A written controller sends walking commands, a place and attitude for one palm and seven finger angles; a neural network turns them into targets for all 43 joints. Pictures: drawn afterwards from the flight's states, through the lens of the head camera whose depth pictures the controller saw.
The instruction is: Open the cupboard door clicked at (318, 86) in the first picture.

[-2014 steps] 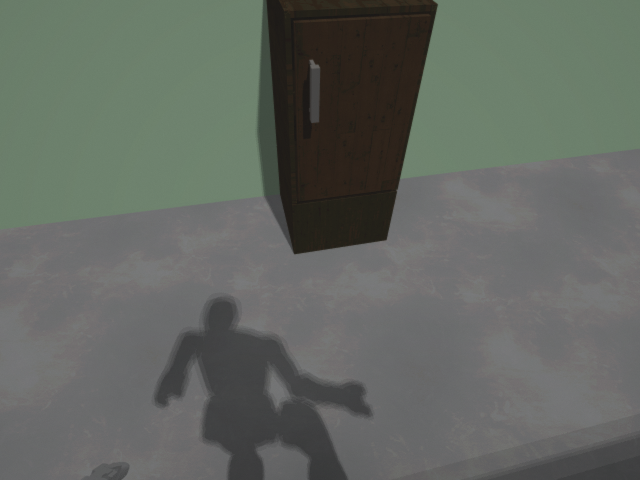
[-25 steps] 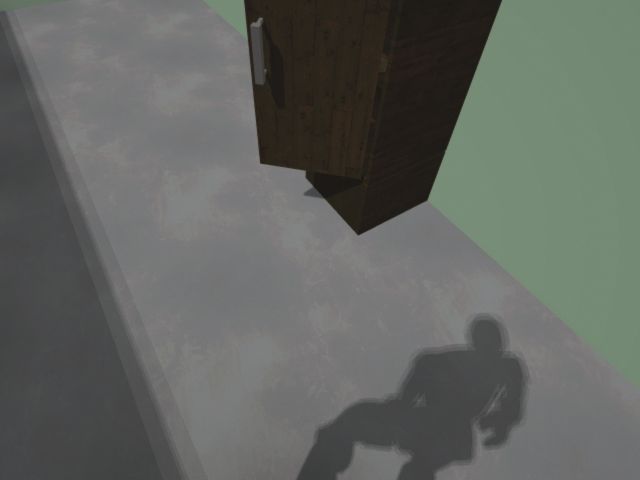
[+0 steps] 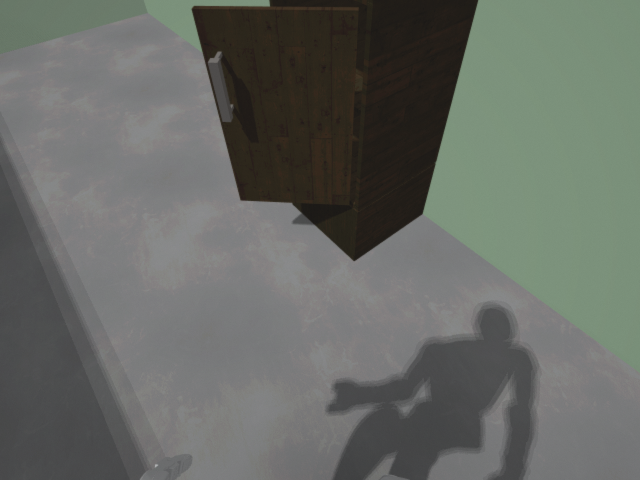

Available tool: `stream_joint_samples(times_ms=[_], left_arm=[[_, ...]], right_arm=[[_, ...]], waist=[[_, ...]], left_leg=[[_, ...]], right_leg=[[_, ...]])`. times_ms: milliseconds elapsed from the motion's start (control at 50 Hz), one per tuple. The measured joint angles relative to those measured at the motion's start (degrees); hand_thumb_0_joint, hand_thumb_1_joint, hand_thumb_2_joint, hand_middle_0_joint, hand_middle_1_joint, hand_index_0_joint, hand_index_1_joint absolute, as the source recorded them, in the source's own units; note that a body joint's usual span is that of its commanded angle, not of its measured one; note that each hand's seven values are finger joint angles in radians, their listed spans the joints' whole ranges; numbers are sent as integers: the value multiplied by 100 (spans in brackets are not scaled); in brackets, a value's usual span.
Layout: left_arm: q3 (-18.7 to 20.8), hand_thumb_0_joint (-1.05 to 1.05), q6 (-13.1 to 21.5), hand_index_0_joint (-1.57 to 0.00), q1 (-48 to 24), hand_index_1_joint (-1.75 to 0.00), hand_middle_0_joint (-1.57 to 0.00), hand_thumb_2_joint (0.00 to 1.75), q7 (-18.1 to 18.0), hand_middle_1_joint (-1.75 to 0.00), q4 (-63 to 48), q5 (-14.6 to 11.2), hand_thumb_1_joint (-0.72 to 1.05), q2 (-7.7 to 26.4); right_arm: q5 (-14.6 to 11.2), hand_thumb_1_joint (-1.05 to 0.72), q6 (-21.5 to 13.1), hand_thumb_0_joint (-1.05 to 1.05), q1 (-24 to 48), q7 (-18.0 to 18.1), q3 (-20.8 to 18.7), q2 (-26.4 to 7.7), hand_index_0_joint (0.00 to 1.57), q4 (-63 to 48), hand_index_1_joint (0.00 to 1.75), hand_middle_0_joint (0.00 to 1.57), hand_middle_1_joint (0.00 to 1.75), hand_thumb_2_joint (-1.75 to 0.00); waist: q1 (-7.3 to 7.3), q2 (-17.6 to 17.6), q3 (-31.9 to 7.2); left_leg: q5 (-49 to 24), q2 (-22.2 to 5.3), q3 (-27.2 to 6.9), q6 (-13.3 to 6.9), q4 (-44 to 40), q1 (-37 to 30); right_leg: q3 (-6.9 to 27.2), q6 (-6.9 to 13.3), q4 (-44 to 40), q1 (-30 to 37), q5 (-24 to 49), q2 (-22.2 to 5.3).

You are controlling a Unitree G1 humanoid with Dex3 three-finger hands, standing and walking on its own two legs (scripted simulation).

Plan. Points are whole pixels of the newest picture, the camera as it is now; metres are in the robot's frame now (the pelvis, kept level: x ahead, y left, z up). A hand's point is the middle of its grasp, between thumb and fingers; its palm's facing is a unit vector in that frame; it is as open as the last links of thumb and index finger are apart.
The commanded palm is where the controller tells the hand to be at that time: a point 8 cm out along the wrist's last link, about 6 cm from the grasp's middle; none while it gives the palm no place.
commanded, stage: take the last steps up to it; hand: left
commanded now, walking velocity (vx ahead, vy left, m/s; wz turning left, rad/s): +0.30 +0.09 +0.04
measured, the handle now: (223, 87) +0.97 +0.26 -0.02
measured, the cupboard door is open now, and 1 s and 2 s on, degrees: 46 46 46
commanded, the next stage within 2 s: come to a stop and stand still in 0.98 s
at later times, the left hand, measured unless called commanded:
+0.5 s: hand out of the picture +0.10 +0.20 -0.17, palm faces +0.16 -0.98 -0.14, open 7.3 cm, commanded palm none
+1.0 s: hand (205, 287) +0.47 +0.24 -0.15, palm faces -0.01 -0.97 -0.22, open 7.3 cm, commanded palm none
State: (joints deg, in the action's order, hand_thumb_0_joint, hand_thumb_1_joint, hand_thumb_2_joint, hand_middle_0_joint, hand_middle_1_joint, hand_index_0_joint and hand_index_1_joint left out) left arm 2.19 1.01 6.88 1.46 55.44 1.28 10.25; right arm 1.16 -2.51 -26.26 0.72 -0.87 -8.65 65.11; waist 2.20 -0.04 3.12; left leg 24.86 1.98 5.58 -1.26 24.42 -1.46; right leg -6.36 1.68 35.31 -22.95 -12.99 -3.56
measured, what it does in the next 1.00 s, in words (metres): walks ahead: left foot, then right foot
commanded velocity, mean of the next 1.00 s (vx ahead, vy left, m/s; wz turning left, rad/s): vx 0.27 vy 0.06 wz -0.01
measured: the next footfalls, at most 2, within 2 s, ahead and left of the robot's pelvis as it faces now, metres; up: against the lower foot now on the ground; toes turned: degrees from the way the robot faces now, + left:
left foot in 0.50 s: +0.29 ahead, +0.17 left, +0.00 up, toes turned +9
right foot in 0.92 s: +0.42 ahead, -0.05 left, +0.00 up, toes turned -8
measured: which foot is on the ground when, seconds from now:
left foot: down 0.00-0.00, up 0.02-0.48, down 0.50-0.92, up 0.94-1.00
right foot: down 0.00-0.50, up 0.52-0.90, down 0.92-1.00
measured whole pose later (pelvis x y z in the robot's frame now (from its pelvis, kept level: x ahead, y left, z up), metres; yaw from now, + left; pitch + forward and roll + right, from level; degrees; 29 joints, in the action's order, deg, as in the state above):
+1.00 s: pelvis +0.36 +0.05 +0.01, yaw +0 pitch -1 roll +1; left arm 2.3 3.4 7.4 0.0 56.1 1.2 10.0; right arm 0.8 -0.6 -20.4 0.1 -1.9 -10.0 64.7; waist 2.1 1.3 4.0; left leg 28.7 -1.5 5.3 -0.4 52.0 15.4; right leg -8.0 2.6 34.0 -17.7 -15.7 -2.9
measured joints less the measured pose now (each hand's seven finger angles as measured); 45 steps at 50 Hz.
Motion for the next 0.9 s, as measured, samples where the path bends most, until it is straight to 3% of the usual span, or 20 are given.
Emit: stream_joint_samples(times_ms=[40, 80, 140, 200, 280, 380, 460, 500, 560, 600, 640, 700, 760, 900], left_arm=[[14, 0, 172, -20, -80, -30, -20, 90, -34, -29, -29, -2, 91, -64], [0, 0, 242, -20, -29, -30, -20, 90, -91, -29, -36, -39, 91, -129], [23, -1, 253, -20, 218, -30, -20, 90, -190, -29, 56, -83, 91, -216], [138, -3, 300, -20, 465, -30, -20, 90, -269, -29, 180, -86, 96, -95], [103, -2, 310, -20, 826, -30, -20, 90, -210, -29, 459, -40, 95, -29], [31, -1, 306, -20, 1246, -30, -20, 90, -157, -29, 757, -3, 93, -131], [21, 0, 244, -20, 1544, -30, -20, 90, -153, -29, 941, 21, 92, -176], [22, 0, 183, -20, 1718, -30, -20, 90, -140, -29, 999, 5, 91, -213], [9, 0, 14, -20, 1569, -30, -20, 90, -139, -29, 1044, -19, 91, -145], [28, 0, -25, -20, 1401, -30, -20, 90, -134, -29, 982, -11, 91, -111], [50, 1, -30, -20, 1191, -30, -20, 90, -113, -29, 854, 6, 91, -84], [73, 0, -12, -20, 887, -30, -20, 90, -96, -29, 614, 15, 91, -61], [95, 0, -21, -20, 578, -30, -20, 90, -96, -29, 409, 17, 92, -18], [80, 0, 44, -19, 86, -30, -19, 90, -56, -29, 89, 21, 92, 105]], right_arm=[[-60, -91, 72, 1, 55, -23, -25, -5, 20, 108, 30, 20, 30, -89], [-76, -91, 145, 1, 185, -41, -66, -18, 20, 122, 30, 20, 30, -89], [-42, -91, 210, 1, 495, -55, -138, -58, 20, 6, 30, 20, 30, -89], [-4, -91, 213, 1, 791, -92, -179, -55, 20, -201, 30, 20, 30, -89], [5, -91, 201, 1, 1152, -155, -224, -60, 20, -432, 30, 20, 30, -89], [4, -92, 180, 1, 1554, -218, -243, -148, 20, -589, 30, 20, 30, -89], [1, -92, 103, 1, 1824, -255, -205, -160, 20, -703, 30, 19, 30, -89], [28, -91, -41, 1, 1886, -244, -170, -202, 20, -814, 30, 20, 30, -89], [42, -91, -148, 0, 1947, -126, -128, -92, 20, -907, 30, 20, 30, -89], [34, -91, -145, 0, 1840, -69, -82, -27, 20, -913, 30, 20, 30, -89], [8, -91, -153, 0, 1681, -5, -80, 24, 20, -864, 30, 20, 30, -89], [-10, -95, -190, -1, 1439, 66, -138, -73, 20, -756, 30, 20, 30, -89], [15, -94, -159, -1, 1160, 44, -127, -143, 20, -587, 30, 20, 30, -89], [27, -92, -7, 0, 573, -8, -83, -122, 20, -218, 30, 20, 30, -89]], waist=[[5, 101, 135], [14, 122, 218], [-25, 101, 188], [-68, 50, 72], [-160, -4, -64], [-380, -18, -109], [-549, -124, -79], [-552, -96, -95], [-503, -273, 67], [-476, -282, 70], [-436, -251, 63], [-373, -204, 21], [-297, -152, -28], [-86, -88, -38]], left_leg=[[366, -144, -121, -49, 1574, 588], [269, -173, -305, -66, 3216, 1350], [-384, -380, -351, 7, 4046, 2303], [-916, -625, -374, 134, 3704, 2910], [-1344, -786, -321, 272, 2820, 3203], [-1430, -732, -178, 319, 1761, 3064], [-1339, -542, -7, 217, 910, 2600], [-1538, -481, 28, 57, 448, 2255], [-1265, -312, 169, -141, 905, 2227], [-1132, -263, 236, -174, 758, 2017], [-1177, -213, 272, -155, 449, 1759], [-1234, -131, 343, -206, -14, 1375], [-1200, -90, 378, -198, -313, 1048], [-526, -159, 442, 16, 28, 634]], right_leg=[[-98, 181, 239, 60, -153, 86], [-199, 241, 167, 304, -276, 104], [-244, 199, -396, 725, -149, 163], [-283, 201, -989, 1092, -5, 220], [-288, 142, -1502, 1502, 32, 230], [-290, -48, -1678, 1896, -197, 152], [-272, -282, -1381, 2085, -644, -28], [-240, -322, -660, 1905, -1080, -119], [193, -87, 1768, 949, -1613, -205], [260, -26, 2800, 311, -1383, -172], [243, -30, 3117, -168, -1067, -187], [231, -76, 2826, -617, -688, -235], [173, -113, 1961, -696, -438, -276], [50, -61, -69, 93, -9, -125]])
